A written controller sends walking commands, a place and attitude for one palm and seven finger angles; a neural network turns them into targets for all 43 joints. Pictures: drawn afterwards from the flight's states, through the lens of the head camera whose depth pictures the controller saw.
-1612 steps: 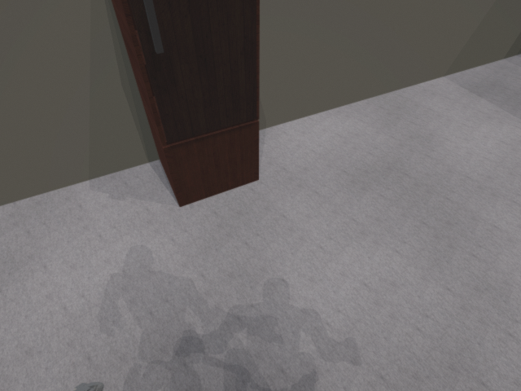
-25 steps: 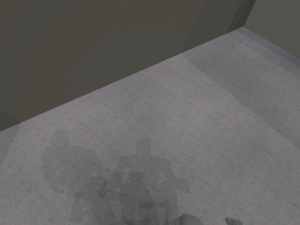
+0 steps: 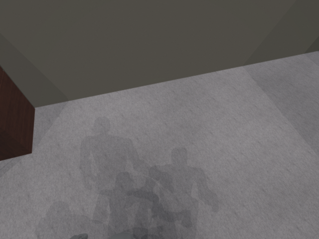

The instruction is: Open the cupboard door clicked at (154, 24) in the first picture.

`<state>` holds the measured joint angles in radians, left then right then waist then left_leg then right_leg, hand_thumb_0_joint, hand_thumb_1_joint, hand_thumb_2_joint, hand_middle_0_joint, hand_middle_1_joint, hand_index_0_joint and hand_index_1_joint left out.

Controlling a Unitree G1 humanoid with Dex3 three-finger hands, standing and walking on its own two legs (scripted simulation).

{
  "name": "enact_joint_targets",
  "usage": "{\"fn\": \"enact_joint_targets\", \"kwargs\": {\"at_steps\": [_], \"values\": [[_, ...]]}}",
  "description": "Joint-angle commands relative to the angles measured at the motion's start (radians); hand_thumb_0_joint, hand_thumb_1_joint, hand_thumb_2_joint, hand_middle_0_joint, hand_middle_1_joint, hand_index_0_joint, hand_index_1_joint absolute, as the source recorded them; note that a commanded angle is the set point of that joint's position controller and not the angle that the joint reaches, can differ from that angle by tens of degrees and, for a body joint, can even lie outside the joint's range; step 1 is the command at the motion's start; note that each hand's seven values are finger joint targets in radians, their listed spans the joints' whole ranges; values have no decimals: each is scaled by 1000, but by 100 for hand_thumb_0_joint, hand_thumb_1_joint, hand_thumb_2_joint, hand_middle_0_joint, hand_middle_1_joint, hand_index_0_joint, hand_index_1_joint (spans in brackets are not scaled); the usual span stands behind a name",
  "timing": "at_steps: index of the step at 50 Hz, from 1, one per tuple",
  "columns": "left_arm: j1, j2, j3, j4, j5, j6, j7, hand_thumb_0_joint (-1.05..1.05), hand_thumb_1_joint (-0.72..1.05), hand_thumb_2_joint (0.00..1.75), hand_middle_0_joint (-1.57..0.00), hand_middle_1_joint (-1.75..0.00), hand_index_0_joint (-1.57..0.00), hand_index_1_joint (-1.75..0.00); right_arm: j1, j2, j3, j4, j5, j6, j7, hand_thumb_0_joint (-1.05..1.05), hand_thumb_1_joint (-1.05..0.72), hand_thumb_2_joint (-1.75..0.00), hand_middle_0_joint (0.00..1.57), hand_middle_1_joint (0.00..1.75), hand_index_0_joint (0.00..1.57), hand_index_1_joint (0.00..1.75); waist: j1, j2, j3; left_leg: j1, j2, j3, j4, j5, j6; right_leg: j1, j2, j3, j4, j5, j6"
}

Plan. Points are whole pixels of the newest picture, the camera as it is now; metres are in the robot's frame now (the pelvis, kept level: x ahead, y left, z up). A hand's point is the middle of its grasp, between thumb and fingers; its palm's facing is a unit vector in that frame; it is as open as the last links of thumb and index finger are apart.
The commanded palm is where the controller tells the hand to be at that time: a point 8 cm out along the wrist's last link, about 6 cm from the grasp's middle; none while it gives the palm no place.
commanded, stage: turn to face it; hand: left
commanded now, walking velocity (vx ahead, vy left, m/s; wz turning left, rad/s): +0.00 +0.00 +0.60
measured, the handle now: out of the picture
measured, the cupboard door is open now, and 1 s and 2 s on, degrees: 40 40 40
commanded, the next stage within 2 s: take the last steps up to it in 1.58 s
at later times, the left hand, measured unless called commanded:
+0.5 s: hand out of the picture +0.03 +0.18 -0.14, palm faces +0.29 -0.91 -0.30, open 7.4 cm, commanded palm none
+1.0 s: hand out of the picture -0.05 +0.21 -0.15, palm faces +0.59 -0.76 -0.27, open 7.4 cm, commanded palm none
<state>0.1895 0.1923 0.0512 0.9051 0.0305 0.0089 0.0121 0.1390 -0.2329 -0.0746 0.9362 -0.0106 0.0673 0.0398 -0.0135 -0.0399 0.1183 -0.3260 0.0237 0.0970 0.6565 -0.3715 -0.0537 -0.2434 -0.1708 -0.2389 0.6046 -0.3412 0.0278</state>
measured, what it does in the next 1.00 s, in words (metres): steps on the spot, turning left: left foot, then right foot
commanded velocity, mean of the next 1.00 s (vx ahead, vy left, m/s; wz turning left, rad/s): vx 0.00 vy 0.00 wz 0.60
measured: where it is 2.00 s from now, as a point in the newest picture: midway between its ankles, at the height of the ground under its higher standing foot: outside the picture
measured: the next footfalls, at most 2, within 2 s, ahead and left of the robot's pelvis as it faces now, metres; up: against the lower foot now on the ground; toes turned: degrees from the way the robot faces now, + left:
left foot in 0.02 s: +0.05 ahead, +0.12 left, +0.00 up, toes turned +6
right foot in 0.38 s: +0.06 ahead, -0.14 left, +0.00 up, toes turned +10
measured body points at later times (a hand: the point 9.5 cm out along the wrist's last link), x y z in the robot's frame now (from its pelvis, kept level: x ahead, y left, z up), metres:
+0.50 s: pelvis +0.00 -0.04 +0.00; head +0.06 -0.05 +0.45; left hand +0.02 +0.23 -0.12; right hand +0.15 -0.27 -0.16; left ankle -0.04 +0.09 -0.65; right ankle +0.02 -0.14 -0.73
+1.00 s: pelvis +0.00 -0.03 +0.01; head +0.04 +0.00 +0.45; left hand -0.08 +0.25 -0.13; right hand +0.23 -0.18 -0.13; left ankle -0.04 +0.08 -0.73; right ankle +0.09 -0.16 -0.68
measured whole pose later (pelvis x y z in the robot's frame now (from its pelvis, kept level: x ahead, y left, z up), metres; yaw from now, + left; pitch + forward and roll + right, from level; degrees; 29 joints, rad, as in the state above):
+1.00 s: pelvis +0.00 -0.03 +0.01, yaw +35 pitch +1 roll +0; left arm 0.15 0.25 0.08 0.90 0.02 0.06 0.00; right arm 0.15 -0.22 -0.06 0.92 -0.03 0.04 0.01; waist 0.00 0.00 0.09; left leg -0.31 -0.02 -0.04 0.51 -0.21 0.01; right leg -0.44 -0.08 -0.01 0.93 -0.43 0.08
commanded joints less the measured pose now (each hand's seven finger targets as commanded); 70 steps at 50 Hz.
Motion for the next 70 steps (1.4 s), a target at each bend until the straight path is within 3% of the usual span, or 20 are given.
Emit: {"fn": "enact_joint_targets", "kwargs": {"at_steps": [1,4,8,16,17,18,19,24,31,35,37,38,43,53,54,55,56,61,67,70], "values": [[-8,108,39,-120,-23,0,0,0,90,90,-20,-30,-20,-30,172,-275,-69,-52,-16,-42,-23,0,-90,-90,20,30,20,30,-88,395,-236,374,405,-517,-288,737,253,-350,31,60,402,-349,77],[-96,120,42,-105,-13,12,6,0,90,90,-20,-30,-20,-30,132,-221,-55,-55,-16,-47,-52,0,-90,-90,20,30,20,30,-68,277,-208,232,308,-423,-287,523,251,-376,41,238,580,-189,54],[-40,118,44,-65,-13,19,-7,0,90,90,-20,-30,-20,-30,42,-187,-37,-76,-17,-53,-53,0,-90,-90,20,30,20,30,-7,174,-158,146,207,-326,-318,403,201,-280,72,231,455,-77,56],[60,124,44,-63,-20,3,2,0,90,90,-20,-30,-20,-30,-21,-189,-51,-100,-14,-31,-42,0,-90,-90,20,30,20,30,33,190,-170,-18,134,-400,-238,268,164,59,159,183,-68,35,31],[99,162,54,-58,-15,-8,9,0,90,90,-20,-30,-20,-30,-28,-158,-47,-110,-6,-31,-39,0,-90,-90,20,30,20,30,56,99,-177,-111,76,-365,-149,195,119,183,93,244,-225,77,13],[123,253,73,-58,1,-19,19,0,90,90,-20,-30,-20,-30,-18,-94,-40,-126,4,-31,-32,0,-90,-90,20,30,20,30,68,-163,-182,-294,-61,-215,63,-32,41,289,-153,514,-346,53,-74],[96,288,68,-72,2,-15,20,0,90,90,-20,-30,-20,-30,-42,-98,-38,-140,-4,-34,-26,0,-90,-90,20,30,20,30,69,-241,-143,-300,-90,-141,334,-237,18,169,-330,608,-373,140,-175],[-16,160,35,-92,-8,-27,25,0,90,90,-20,-30,-20,-30,-26,-71,-28,-76,-5,-7,-9,0,-90,-90,20,30,20,30,-6,-161,-104,-259,1,-108,522,-54,-13,120,-143,244,-249,528,-122],[101,222,62,-36,0,-25,20,0,90,90,-20,-30,-20,-30,-116,-39,-5,-96,2,-20,-5,0,-90,-90,20,30,20,30,59,-168,-138,-134,-15,4,117,-94,-1,237,-195,169,-162,711,-127],[67,228,70,-37,-15,-19,10,0,90,90,-20,-30,-20,-30,15,-96,-19,-70,-5,-38,-11,0,-90,-90,20,30,20,30,-20,-97,-203,163,-20,17,-214,178,37,110,-175,70,63,634,-40],[5,117,38,-116,-23,-7,0,0,90,90,-20,-30,-20,-30,156,-287,-69,-50,-15,-42,-26,0,-90,-90,20,30,20,30,-99,384,-257,417,403,-513,-267,838,285,-337,37,70,472,-346,69],[-69,144,36,-128,-10,13,13,0,90,90,-20,-30,-20,-30,198,-268,-61,-28,-10,-38,-34,0,-90,-90,20,30,20,30,-108,255,-254,362,394,-484,-256,729,302,-349,32,190,553,-330,53],[-16,128,48,-63,-9,23,-8,0,90,90,-20,-30,-20,-30,-5,-193,-36,-88,-16,-49,-50,0,-90,-90,20,30,20,30,1,193,-133,96,204,-328,-345,285,199,-267,58,229,504,-73,55],[60,134,45,-72,-18,-1,3,0,90,90,-20,-30,-20,-30,-25,-185,-50,-99,-12,-33,-41,0,-90,-90,20,30,20,30,36,177,-175,-31,125,-416,-227,285,164,81,156,194,-83,48,33],[102,174,56,-67,-14,-11,10,0,90,90,-20,-30,-20,-30,-26,-148,-47,-110,-4,-34,-38,0,-90,-90,20,30,20,30,60,77,-198,-130,63,-374,-122,202,116,219,69,279,-248,65,10],[122,262,75,-66,2,-20,19,0,90,90,-20,-30,-20,-30,-15,-81,-37,-128,4,-36,-32,0,-90,-90,20,30,20,30,69,-205,-188,-312,-89,-190,110,-78,30,303,-200,558,-348,75,-91],[89,286,64,-79,0,-15,20,0,90,90,-20,-30,-20,-30,-35,-101,-38,-138,-6,-36,-26,0,-90,-90,20,30,20,30,65,-214,-148,-299,-84,-153,364,-235,22,159,-337,594,-362,151,-179],[-18,157,34,-94,-9,-27,24,0,90,90,-20,-30,-20,-30,-15,-69,-25,-71,-7,-10,-10,0,-90,-90,20,30,20,30,-4,-160,-91,-268,3,-108,517,-50,-12,118,-148,244,-257,502,-121],[106,212,54,-30,-1,-28,19,0,90,90,-20,-30,-20,-30,-89,-29,0,-72,2,-23,-10,0,-90,-90,20,30,20,30,60,-163,-141,-136,-22,-6,145,-98,0,235,-179,182,-173,718,-127],[97,217,62,-12,-4,-26,17,0,90,90,-20,-30,-20,-30,-35,-37,2,-54,1,-37,-18,0,-90,-90,20,30,20,30,29,-157,-164,-8,-37,17,-81,14,19,219,-169,150,-82,734,-95]]}}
